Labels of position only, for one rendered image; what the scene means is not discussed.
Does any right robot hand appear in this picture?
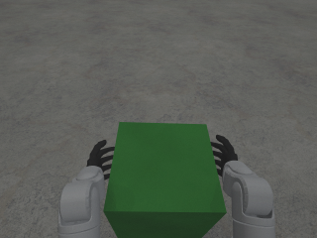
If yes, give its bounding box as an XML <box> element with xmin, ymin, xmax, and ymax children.
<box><xmin>210</xmin><ymin>135</ymin><xmax>238</xmax><ymax>177</ymax></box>

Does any carton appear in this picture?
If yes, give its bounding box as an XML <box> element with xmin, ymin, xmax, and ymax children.
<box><xmin>103</xmin><ymin>122</ymin><xmax>227</xmax><ymax>238</ymax></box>

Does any right robot forearm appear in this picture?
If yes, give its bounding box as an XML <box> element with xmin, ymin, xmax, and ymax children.
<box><xmin>222</xmin><ymin>160</ymin><xmax>275</xmax><ymax>238</ymax></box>

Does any left robot forearm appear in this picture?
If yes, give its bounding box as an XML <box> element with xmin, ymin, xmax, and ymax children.
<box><xmin>57</xmin><ymin>166</ymin><xmax>106</xmax><ymax>238</ymax></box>

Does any left robot hand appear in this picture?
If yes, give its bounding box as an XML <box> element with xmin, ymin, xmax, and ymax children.
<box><xmin>87</xmin><ymin>140</ymin><xmax>115</xmax><ymax>180</ymax></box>

